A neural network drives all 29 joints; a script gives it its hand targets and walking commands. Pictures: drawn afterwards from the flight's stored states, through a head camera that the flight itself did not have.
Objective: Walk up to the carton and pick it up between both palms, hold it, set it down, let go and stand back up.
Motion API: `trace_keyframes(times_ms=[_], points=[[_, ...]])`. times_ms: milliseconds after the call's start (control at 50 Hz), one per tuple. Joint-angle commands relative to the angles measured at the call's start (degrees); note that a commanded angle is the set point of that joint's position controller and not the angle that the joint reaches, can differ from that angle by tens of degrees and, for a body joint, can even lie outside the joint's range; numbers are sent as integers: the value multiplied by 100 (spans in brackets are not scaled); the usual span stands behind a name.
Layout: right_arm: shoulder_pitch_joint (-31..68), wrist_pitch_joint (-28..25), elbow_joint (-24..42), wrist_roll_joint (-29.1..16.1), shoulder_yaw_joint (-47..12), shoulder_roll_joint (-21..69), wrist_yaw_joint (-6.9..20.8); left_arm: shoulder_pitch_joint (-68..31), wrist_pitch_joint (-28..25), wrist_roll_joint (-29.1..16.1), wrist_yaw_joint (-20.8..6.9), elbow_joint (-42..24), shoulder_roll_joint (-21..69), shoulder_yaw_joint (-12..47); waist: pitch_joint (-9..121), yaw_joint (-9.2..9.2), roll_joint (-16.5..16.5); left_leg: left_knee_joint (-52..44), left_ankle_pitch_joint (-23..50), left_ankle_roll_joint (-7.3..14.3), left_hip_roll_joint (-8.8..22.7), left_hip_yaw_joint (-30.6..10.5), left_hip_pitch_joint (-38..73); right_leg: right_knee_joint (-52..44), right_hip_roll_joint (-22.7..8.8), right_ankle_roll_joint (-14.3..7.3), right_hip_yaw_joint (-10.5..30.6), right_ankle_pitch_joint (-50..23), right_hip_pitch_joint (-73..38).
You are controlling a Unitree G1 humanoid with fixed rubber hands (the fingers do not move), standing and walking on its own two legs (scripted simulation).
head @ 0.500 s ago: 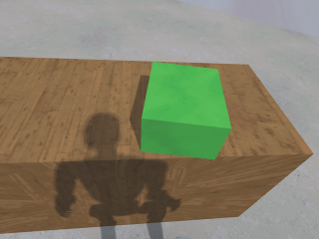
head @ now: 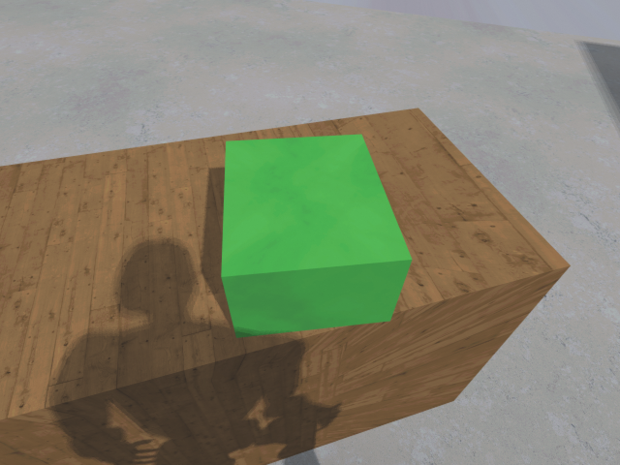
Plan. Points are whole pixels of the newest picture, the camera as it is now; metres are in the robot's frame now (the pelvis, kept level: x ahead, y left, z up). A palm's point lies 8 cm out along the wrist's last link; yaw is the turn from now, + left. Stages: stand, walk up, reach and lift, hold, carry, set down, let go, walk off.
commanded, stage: walk up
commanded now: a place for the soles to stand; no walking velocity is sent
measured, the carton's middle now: (304, 227) +0.49 +0.01 +0.02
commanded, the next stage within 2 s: reach and lift in 1.56 s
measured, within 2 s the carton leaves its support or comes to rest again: neither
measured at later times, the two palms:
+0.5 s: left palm out of the picture +0.08 +0.25 -0.12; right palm out of the picture +0.08 -0.26 -0.12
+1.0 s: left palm out of the picture +0.09 +0.22 -0.12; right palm out of the picture +0.00 -0.27 -0.13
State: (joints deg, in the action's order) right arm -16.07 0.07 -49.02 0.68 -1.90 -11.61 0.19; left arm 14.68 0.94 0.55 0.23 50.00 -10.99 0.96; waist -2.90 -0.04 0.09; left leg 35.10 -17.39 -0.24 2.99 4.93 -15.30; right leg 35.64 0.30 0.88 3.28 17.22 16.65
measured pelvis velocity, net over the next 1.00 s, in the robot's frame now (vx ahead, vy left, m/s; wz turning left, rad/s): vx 0.02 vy -0.01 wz -0.14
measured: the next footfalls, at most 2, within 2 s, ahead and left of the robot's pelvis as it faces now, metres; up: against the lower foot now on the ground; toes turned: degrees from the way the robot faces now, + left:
none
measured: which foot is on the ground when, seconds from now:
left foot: down 0.00-1.00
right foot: down 0.00-1.00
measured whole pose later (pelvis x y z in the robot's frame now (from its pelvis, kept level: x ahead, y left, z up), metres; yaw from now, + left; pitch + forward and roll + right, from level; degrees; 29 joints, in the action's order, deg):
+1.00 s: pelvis +0.02 -0.01 +0.01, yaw -8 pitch +0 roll +2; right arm -16.0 0.7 -57.2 0.9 -2.3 -15.1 0.0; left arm 15.0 -0.4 0.4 0.8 56.1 -13.1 2.9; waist -2.1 0.5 -0.2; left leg 26.2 -16.2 -1.7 5.1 13.0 -8.7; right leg 31.5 3.4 -0.2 10.7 15.1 15.6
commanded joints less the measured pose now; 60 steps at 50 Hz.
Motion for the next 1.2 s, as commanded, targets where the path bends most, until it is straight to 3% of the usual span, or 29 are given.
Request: trace_keyframes(times_ms=[0,60,120,340,540,660,680,700,740,940,1180], points=[[251,-96,259,-48,204,-1008,-37,144,-114,25,2,-106,-641,-56,-206,-169,352,-1836,-178,573,1023,-1187,-321,-610,-207,-226,307,-523,-267],[207,-169,112,-47,164,-869,-4,171,-234,9,6,102,-801,-49,109,-100,330,-1467,1032,383,716,-653,327,-728,-376,-278,524,-1396,-268],[197,-177,44,-48,169,-824,-4,141,-265,-36,39,254,-833,-25,438,-55,225,-1199,1848,387,683,-414,904,-693,-411,-245,518,-1729,-132],[554,18,-24,-40,195,-993,-52,47,-202,-21,121,374,-1006,-32,308,-39,59,-1217,1055,464,787,-44,814,-481,-304,-235,664,-1738,166],[630,131,-10,-26,171,-1084,-37,106,-193,-39,150,192,-1192,-90,342,-28,-240,-972,304,457,695,222,796,-487,-298,-383,1112,-1714,466],[511,133,-35,-28,158,-1093,-28,72,-174,-47,148,83,-1279,-103,350,9,-442,-852,-14,419,583,218,909,-710,-327,-467,1461,-1395,729],[233,89,-142,20,109,-959,-26,100,-153,6,109,102,-1081,-53,451,72,-442,-1217,-300,393,664,6,986,-857,-292,-451,1330,-862,660],[263,71,-201,27,136,-1042,-34,110,-142,13,86,105,-1037,-41,225,17,-358,-1360,-531,403,751,-13,917,-887,-201,-391,1237,-619,738],[233,40,-280,26,150,-1126,-45,104,-136,17,49,131,-1036,-26,35,-19,-267,-1572,-727,431,855,-70,755,-898,-127,-357,1125,-591,630],[-83,-35,-529,21,115,-1052,-47,236,-214,-19,97,390,-1113,14,208,3,-218,-1395,215,329,690,205,1142,-999,-234,-389,1186,-1576,360],[-215,13,-678,26,106,-1040,-96,306,-203,-35,166,611,-1117,47,176,28,-169,-1297,577,308,720,248,1245,-924,-217,-343,1126,-1880,413]])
